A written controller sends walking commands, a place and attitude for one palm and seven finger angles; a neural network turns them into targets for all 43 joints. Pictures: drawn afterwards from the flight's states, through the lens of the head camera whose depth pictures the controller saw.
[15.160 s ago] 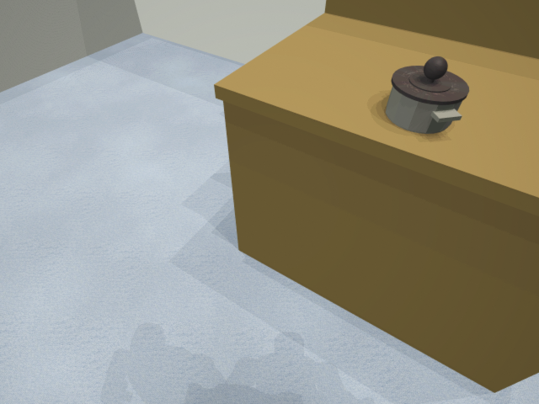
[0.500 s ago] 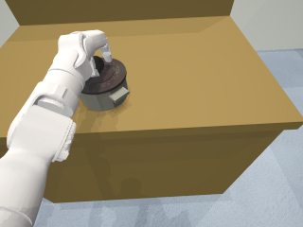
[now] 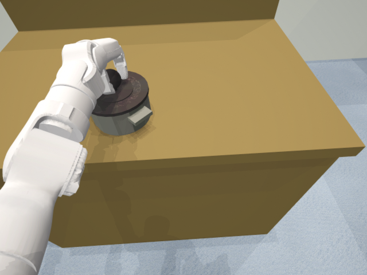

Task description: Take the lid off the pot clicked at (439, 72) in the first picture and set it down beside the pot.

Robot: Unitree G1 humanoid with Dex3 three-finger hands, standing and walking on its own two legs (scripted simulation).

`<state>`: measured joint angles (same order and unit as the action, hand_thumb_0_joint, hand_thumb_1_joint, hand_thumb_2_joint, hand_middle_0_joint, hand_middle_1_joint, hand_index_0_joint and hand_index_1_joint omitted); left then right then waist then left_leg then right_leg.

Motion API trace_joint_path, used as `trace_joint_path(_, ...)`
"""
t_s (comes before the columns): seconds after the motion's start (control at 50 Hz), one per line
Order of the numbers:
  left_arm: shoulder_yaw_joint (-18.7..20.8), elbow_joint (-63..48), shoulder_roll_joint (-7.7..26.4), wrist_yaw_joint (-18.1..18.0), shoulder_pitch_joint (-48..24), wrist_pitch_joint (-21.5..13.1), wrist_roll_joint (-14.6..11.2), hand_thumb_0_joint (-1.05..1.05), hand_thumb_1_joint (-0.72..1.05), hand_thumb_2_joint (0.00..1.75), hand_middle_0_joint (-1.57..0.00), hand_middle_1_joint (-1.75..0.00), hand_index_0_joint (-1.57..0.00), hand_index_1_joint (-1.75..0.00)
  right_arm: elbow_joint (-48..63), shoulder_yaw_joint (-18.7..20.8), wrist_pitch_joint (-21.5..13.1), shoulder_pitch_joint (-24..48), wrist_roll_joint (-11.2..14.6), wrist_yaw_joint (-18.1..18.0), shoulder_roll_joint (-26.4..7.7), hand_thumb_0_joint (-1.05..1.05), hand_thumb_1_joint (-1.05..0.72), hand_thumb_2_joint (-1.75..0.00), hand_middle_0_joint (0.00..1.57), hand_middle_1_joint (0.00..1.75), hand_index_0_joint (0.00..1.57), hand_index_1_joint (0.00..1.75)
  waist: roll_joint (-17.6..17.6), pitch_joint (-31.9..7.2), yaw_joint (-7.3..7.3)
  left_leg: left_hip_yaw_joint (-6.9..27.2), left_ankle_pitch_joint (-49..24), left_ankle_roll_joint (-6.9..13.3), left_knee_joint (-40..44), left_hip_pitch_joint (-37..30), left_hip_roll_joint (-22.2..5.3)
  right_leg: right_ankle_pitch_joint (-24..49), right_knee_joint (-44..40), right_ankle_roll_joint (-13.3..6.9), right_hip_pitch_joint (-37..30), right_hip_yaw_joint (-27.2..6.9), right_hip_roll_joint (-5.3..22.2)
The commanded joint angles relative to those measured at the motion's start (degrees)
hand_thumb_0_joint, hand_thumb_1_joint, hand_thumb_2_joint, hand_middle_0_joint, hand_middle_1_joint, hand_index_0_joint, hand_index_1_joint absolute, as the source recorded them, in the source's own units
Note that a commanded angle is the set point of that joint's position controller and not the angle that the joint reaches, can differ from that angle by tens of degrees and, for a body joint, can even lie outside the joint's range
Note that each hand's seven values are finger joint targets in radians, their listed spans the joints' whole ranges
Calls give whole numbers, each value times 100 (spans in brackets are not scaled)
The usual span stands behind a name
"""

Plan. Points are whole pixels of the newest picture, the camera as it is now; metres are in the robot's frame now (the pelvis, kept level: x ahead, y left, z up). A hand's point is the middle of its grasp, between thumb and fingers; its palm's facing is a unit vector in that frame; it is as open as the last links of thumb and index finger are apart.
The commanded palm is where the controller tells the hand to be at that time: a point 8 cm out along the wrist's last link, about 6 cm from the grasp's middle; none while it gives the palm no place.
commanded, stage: close the fingers and squeeze the knob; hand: left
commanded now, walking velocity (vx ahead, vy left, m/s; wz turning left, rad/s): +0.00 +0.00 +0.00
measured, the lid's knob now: (110, 79) +0.52 +0.14 +0.16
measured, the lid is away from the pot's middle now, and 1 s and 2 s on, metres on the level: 0.00 0.00 0.00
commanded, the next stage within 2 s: lift the lid straight up in 0.96 s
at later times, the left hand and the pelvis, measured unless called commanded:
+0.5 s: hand (106, 78) +0.48 +0.14 +0.19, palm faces -0.37 -0.09 -0.92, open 7.6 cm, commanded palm +0.48 +0.14 +0.24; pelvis +0.00 +0.00 +0.00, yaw +0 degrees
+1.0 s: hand (106, 77) +0.48 +0.14 +0.19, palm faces -0.38 -0.08 -0.92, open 7.6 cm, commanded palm +0.49 +0.14 +0.24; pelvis +0.00 +0.00 +0.00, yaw +0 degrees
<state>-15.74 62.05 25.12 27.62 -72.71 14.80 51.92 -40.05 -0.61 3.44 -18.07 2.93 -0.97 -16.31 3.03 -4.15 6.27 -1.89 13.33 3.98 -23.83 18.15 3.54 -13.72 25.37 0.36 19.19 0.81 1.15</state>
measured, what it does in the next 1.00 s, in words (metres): stands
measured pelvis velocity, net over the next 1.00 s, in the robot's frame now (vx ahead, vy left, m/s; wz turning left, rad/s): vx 0.00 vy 0.00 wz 0.00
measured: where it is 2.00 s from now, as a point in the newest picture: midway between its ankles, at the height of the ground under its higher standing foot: outside the picture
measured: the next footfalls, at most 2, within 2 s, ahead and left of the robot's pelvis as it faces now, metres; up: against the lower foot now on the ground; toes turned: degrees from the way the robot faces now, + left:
none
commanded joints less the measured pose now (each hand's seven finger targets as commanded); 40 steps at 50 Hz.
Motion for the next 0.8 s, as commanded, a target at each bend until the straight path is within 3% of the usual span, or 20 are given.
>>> trace_joint_path(0.0,444,-1016,1425,-225,-3180,-33,190,0,22,91,-64,-102,-64,-102,536,277,-219,-78,-1,-52,-769,0,-90,-90,20,30,20,30,-425,-2299,16,369,-2304,75,-154,-1432,-43,2213,-89,-234,-534,20,-236)
trace_joint_path(0.02,246,-1255,1168,-217,-3232,-51,54,0,24,90,-65,-102,-65,-102,539,292,-164,-102,7,-41,-797,0,-90,-90,20,30,20,30,-230,-2332,54,389,-2524,41,-135,-1535,-76,2292,-114,-251,-518,57,-209)
trace_joint_path(0.04,461,-1189,1388,-233,-3230,-41,177,0,25,89,-66,-102,-66,-102,523,281,-176,-88,0,-25,-754,0,-90,-90,20,30,20,30,-414,-2327,-3,420,-2484,33,-154,-1496,-78,2217,-69,-239,-508,52,-240)
trace_joint_path(0.06,197,-1257,1113,-203,-3362,-34,178,0,26,88,-67,-103,-67,-103,551,273,-188,-25,10,-16,-746,0,-90,-90,20,30,20,30,-245,-2248,51,402,-2457,31,-151,-1543,-67,2152,-86,-243,-379,49,-238)
trace_joint_path(0.1,263,-1309,1129,-218,-3287,-27,180,0,29,86,-68,-103,-68,-103,558,291,-221,-15,7,-7,-724,0,-90,-90,20,30,20,30,-189,-2301,16,431,-2621,31,-195,-1704,-80,2139,-75,-251,-314,53,-243)
trace_joint_path(0.12,139,-1377,922,-214,-3149,-38,12,0,30,84,-69,-104,-69,-104,562,312,-172,-65,-4,1,-767,0,-90,-90,20,30,20,30,-139,-2297,44,461,-2809,5,-195,-1735,-101,2202,-105,-261,-312,101,-231)
trace_joint_path(0.14,442,-1140,1258,-220,-3056,2,143,0,32,83,-70,-104,-70,-104,501,294,-157,-71,-2,1,-750,0,-90,-90,20,30,20,30,-449,-2209,5,448,-2711,12,-205,-1607,-112,2181,-64,-242,-342,84,-261)
trace_joint_path(0.16,188,-1175,1012,-173,-3190,23,123,0,33,82,-71,-104,-71,-104,536,274,-152,-36,8,9,-748,0,-90,-90,20,30,20,30,-430,-2161,56,418,-2560,27,-160,-1548,-75,2175,-95,-232,-329,79,-261)
trace_joint_path(0.18,395,-1283,1229,-186,-3277,36,106,0,35,80,-72,-104,-72,-104,531,288,-158,-41,7,3,-749,0,-90,-90,20,30,20,30,-577,-2200,29,408,-2408,43,-135,-1530,-77,2173,-102,-230,-429,74,-254)
trace_joint_path(0.22,109,-1386,875,-195,-3305,20,-45,0,38,77,-73,-104,-73,-104,552,304,-141,-6,17,-5,-772,0,-90,-90,20,30,20,30,-291,-2258,72,420,-2614,26,-152,-1667,-89,2177,-108,-252,-334,93,-224)
trace_joint_path(0.34,361,-855,1198,-202,-3192,103,119,0,44,72,-76,-104,-76,-104,460,267,-101,-84,1,-24,-783,0,-90,-90,20,30,20,30,-742,-2052,65,367,-2143,29,-95,-1296,-63,2074,-93,-228,-396,89,-254)
trace_joint_path(0.42,181,-1247,990,-209,-3279,16,26,0,42,80,-73,-103,-72,-102,558,296,-120,-39,-4,-24,-779,0,-90,-90,20,30,20,30,-265,-2425,51,392,-2652,17,-162,-1617,-96,2274,-72,-253,-419,75,-207)
trace_joint_path(0.48,358,-1187,1249,-199,-3284,-6,174,0,43,82,-73,-103,-72,-101,549,258,-116,-18,-1,-16,-750,0,-90,-90,20,30,20,30,-502,-2333,23,386,-2485,29,-150,-1488,-80,2221,-62,-237,-467,50,-247)
trace_joint_path(0.52,2,-1159,773,-192,-3312,5,15,0,45,83,-74,-103,-73,-101,527,297,-97,-65,12,-20,-767,0,-90,-90,20,30,20,30,-299,-2152,114,398,-2498,8,-133,-1547,-106,2094,-116,-259,-265,114,-235)
trace_joint_path(0.58,248,-1075,1109,-226,-3445,51,151,0,47,84,-75,-103,-74,-101,476,266,-125,-63,17,-27,-760,0,-90,-90,20,30,20,30,-460,-2099,85,425,-2265,27,-111,-1501,-87,1945,-115,-255,-230,83,-273)
trace_joint_path(0.62,-43,-878,688,-222,-3318,79,-4,0,49,85,-76,-103,-74,-102,460,279,-103,-107,10,-37,-790,0,-90,-90,20,30,20,30,-294,-1944,152,414,-2238,3,-89,-1448,-86,1877,-154,-269,-106,133,-256)
trace_joint_path(0.68,468,-858,1353,-251,-3406,81,158,0,52,86,-77,-104,-75,-103,437,268,-151,-151,-15,-45,-795,0,-90,-90,20,30,20,30,-594,-2217,52,409,-2084,34,-91,-1382,-63,1982,-99,-254,-396,63,-269)
trace_joint_path(0.72,109,-1008,904,-228,-3392,36,8,0,54,87,-78,-104,-76,-103,479,282,-129,-126,-8,-50,-812,0,-90,-90,20,30,20,30,-305,-2286,110,410,-2331,-4,-93,-1475,-82,2064,-98,-267,-338,95,-234)
trace_joint_path(0.74,272,-823,1074,-232,-3284,42,134,0,55,88,-79,-104,-77,-103,447,283,-145,-155,-20,-46,-776,0,-90,-90,20,30,20,30,-581,-2293,77,427,-2257,12,-132,-1447,-87,1995,-89,-240,-327,75,-267)
trace_joint_path(0.78,234,-879,1100,-227,-3490,51,142,0,57,89,-80,-105,-78,-104,432,269,-144,-141,2,-45,-792,0,-90,-90,20,30,20,30,-558,-2114,103,393,-1939,29,-59,-1344,-63,1874,-132,-247,-287,80,-273)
